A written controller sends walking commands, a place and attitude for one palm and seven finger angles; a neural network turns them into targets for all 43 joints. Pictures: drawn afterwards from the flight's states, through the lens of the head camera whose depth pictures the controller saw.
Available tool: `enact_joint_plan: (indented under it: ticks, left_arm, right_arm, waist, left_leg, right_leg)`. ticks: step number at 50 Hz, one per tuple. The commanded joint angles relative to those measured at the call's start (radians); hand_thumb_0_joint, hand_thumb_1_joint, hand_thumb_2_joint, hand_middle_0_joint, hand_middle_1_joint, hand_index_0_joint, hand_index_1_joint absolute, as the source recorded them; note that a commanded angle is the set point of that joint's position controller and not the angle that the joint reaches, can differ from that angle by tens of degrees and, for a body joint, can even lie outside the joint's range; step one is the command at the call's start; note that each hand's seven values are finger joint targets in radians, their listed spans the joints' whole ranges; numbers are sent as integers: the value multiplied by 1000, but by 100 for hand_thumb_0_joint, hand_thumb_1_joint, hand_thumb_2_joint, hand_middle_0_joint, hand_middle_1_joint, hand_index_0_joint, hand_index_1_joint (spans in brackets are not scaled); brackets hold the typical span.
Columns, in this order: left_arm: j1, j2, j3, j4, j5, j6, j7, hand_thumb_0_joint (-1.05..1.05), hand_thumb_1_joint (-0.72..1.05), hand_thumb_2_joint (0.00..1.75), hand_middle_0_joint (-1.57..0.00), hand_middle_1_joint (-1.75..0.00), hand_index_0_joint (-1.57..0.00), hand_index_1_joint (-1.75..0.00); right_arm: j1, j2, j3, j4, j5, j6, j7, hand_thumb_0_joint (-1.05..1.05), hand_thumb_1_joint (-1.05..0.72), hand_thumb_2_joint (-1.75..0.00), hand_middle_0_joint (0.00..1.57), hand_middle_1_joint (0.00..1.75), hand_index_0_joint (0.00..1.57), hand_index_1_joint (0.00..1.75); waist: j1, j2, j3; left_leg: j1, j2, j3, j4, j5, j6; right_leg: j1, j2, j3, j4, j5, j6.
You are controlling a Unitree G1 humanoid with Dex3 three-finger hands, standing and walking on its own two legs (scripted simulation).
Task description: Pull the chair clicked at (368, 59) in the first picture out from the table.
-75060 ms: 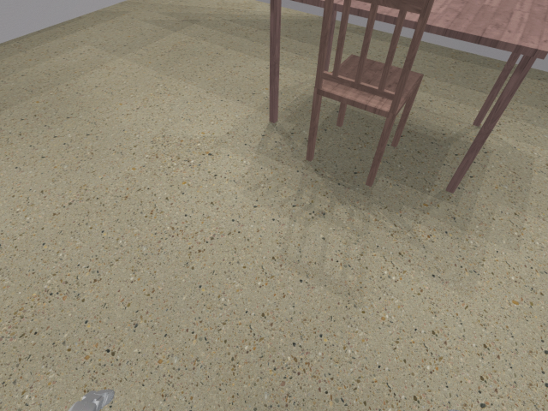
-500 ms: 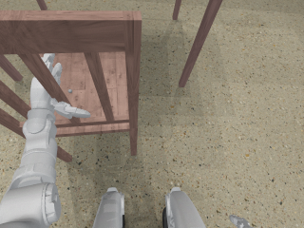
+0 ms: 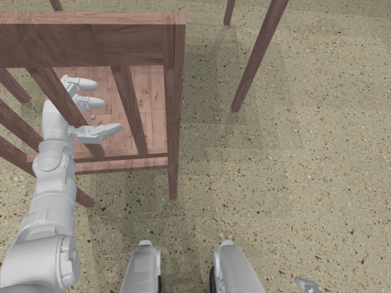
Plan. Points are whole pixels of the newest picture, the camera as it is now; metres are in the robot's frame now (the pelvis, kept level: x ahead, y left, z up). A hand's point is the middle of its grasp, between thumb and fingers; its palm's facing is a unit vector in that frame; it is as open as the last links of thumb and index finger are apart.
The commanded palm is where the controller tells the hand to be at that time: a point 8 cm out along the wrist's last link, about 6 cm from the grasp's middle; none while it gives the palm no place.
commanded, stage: hook a spindle and tug to test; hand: left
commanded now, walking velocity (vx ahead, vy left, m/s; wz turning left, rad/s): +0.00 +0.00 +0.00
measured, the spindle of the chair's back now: (77, 121) +0.44 +0.22 +0.03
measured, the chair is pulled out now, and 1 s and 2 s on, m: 0.32 0.34 0.34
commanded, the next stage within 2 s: open the thumb and straighten the fingers in 0.88 s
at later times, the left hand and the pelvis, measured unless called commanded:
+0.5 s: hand (95, 118) +0.45 +0.19 +0.03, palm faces +0.08 -1.00 +0.00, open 8.6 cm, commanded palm +0.42 +0.22 +0.03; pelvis +0.01 +0.00 +0.00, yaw +0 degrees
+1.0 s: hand (98, 130) +0.42 +0.18 +0.03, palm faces +0.06 -1.00 -0.01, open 7.7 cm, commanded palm +0.40 +0.23 +0.03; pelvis +0.02 +0.00 +0.01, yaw +0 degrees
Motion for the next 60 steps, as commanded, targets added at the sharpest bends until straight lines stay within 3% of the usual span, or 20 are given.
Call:
enact_joint_plan:
  ticks: [1, 5, 7, 9, 10, 13, 21, 24, 29, 30, 33, 37, 44, 48, 49, 50, 52, 55, 58, 60]
  left_arm:
    - [-359, 191, 1, -239, 1, -79, 7, 0, 45, 71, -50, -145, -50, -145]
    - [-381, 142, -53, -231, 24, -83, 16, 0, 68, 80, -50, -145, -50, -145]
    - [-410, 156, -46, -235, 23, -90, 19, 0, 79, 85, -50, -145, -50, -145]
    - [-388, 166, -34, -240, 23, -96, 22, 0, 90, 90, -50, -145, -50, -145]
    - [-383, 140, -55, -240, 24, -98, 21, 0, 90, 90, -50, -145, -50, -145]
    - [-378, 135, -57, -216, 24, -99, 24, 0, 90, 90, -50, -145, -50, -145]
    - [-309, 74, -100, -281, 18, -95, 32, 0, 90, 90, -50, -145, -50, -145]
    - [-219, 100, -69, -313, 11, -93, 39, 0, 90, 90, -50, -145, -50, -145]
    - [-129, 118, -54, -381, 12, -96, 46, 0, 90, 90, -50, -145, -50, -145]
    - [-110, 92, -76, -411, 10, -98, 47, 0, 90, 90, -50, -145, -50, -145]
    - [-43, 60, -90, -424, -2, -89, 50, 0, 90, 90, -50, -145, -50, -145]
    - [-2, 102, -51, -458, -1, -92, 59, 0, 90, 90, -50, -145, -50, -145]
    - [83, 102, -31, -503, -18, -88, 50, 0, 90, 90, -50, -145, -50, -145]
    - [99, 111, -13, -490, -25, -83, 43, 0, 90, 90, -50, -145, -50, -145]
    - [-64, 70, -71, -472, -20, -88, 46, 0, 90, 90, -50, -145, -50, -145]
    - [-44, 109, -42, -402, 9, -54, 59, 0, 78, 84, -50, -145, -50, -145]
    - [-56, 119, -31, -415, 8, -31, 68, 0, 54, 73, -50, -145, -50, -145]
    - [-62, 77, -68, -405, 14, -17, 66, 0, 17, 55, -50, -145, -50, -145]
    - [-137, 98, -56, -355, 11, -10, 63, 0, -19, 37, -50, -145, -50, -145]
    - [-180, 83, -71, -364, 2, -17, 56, 0, -43, 26, -47, -138, -47, -138]
  right_arm:
    - [114, -169, -61, -67, -7, -16, -9, 0, -90, -90, 20, 30, 20, 30]
    - [115, -163, -61, -64, -8, -14, -4, 0, -90, -90, 20, 30, 20, 30]
    - [121, -167, -62, -58, -11, -15, -6, 0, -90, -90, 20, 30, 20, 30]
    - [119, -167, -64, -61, -10, -15, -6, 0, -90, -90, 20, 30, 20, 30]
    - [114, -164, -64, -64, -10, -16, -4, 0, -90, -90, 20, 30, 20, 30]
    - [116, -166, -62, -59, -10, -15, -2, 0, -90, -90, 20, 30, 20, 30]
    - [107, -159, -70, -74, -8, -10, 5, 0, -90, -90, 20, 30, 20, 30]
    - [103, -159, -72, -83, -5, -10, 8, 0, -90, -90, 20, 30, 20, 30]
    - [89, -154, -70, -98, -2, -9, 12, 0, -90, -90, 20, 30, 20, 30]
    - [86, -150, -70, -104, -1, -10, 14, 0, -90, -90, 20, 30, 20, 30]
    - [78, -146, -71, -108, 2, -15, 18, 0, -90, -90, 20, 30, 20, 30]
    - [71, -147, -73, -114, 1, -21, 15, 0, -90, -90, 20, 30, 20, 30]
    - [58, -139, -71, -122, 1, -30, 13, 0, -90, -90, 20, 30, 20, 30]
    - [53, -138, -70, -123, 2, -36, 9, 0, -90, -90, 20, 30, 20, 30]
    - [51, -139, -66, -102, 0, -40, 3, 0, -90, -90, 20, 30, 20, 30]
    - [67, -147, -72, -92, 0, -35, 2, 0, -90, -90, 20, 30, 20, 30]
    - [73, -151, -72, -105, 0, -34, 0, 0, -90, -90, 20, 30, 20, 30]
    - [69, -149, -73, -108, 3, -31, -2, 0, -90, -90, 20, 30, 20, 30]
    - [69, -155, -69, -96, 5, -31, -10, 0, -90, -90, 20, 30, 20, 30]
    - [62, -151, -66, -96, 6, -37, -12, 0, -90, -90, 20, 30, 20, 30]
  waist:
    - [-17, 112, -508]
    - [-32, 123, -485]
    - [-38, 107, -478]
    - [-25, 115, -498]
    - [-25, 140, -496]
    - [-28, 117, -471]
    - [-18, 116, -516]
    - [6, 94, -526]
    - [23, 89, -512]
    - [25, 119, -520]
    - [21, 101, -490]
    - [31, 79, -488]
    - [46, 79, -496]
    - [42, 61, -477]
    - [-11, 51, -437]
    - [12, 72, -453]
    - [14, 76, -458]
    - [8, 75, -464]
    - [-9, 27, -439]
    - [-5, 65, -456]
  left_leg:
    - [482, -25, 1, -161, 372, 11]
    - [496, -26, -3, -163, 374, 10]
    - [489, -25, -6, -161, 360, 13]
    - [498, -25, -5, -164, 371, 11]
    - [511, -26, -3, -167, 366, 8]
    - [503, -25, -11, -172, 347, 8]
    - [542, -25, -5, -175, 397, 8]
    - [534, -25, 3, -177, 438, 8]
    - [523, -24, 11, -188, 466, 7]
    - [548, -23, 13, -192, 494, 4]
    - [540, -22, 18, -191, 509, 3]
    - [510, -25, 22, -188, 508, 6]
    - [501, -28, 33, -186, 551, 5]
    - [472, -30, 36, -181, 531, 7]
    - [446, -30, 29, -161, 495, 9]
    - [457, -27, 32, -167, 472, 5]
    - [462, -30, 28, -172, 473, 6]
    - [486, -30, 27, -176, 473, 4]
    - [433, -34, 25, -170, 394, 10]
    - [440, -39, 24, -174, 362, 10]
  right_leg:
    - [143, 41, -32, -155, 260, -56]
    - [115, 43, -37, -156, 252, -58]
    - [106, 44, -36, -155, 241, -59]
    - [119, 43, -35, -154, 248, -61]
    - [104, 42, -36, -156, 238, -62]
    - [91, 44, -43, -156, 218, -63]
    - [117, 43, -44, -159, 257, -63]
    - [172, 44, -41, -159, 306, -63]
    - [213, 44, -37, -158, 348, -62]
    - [209, 45, -38, -158, 358, -63]
    - [215, 45, -39, -164, 382, -60]
    - [248, 44, -31, -154, 408, -59]
    - [299, 40, -24, -149, 471, -55]
    - [301, 40, -21, -148, 473, -53]
    - [246, 38, -22, -141, 453, -48]
    - [240, 38, -20, -142, 419, -49]
    - [242, 37, -23, -147, 411, -53]
    - [227, 36, -26, -156, 400, -53]
    - [219, 35, -22, -163, 353, -49]
    - [218, 34, -21, -169, 317, -52]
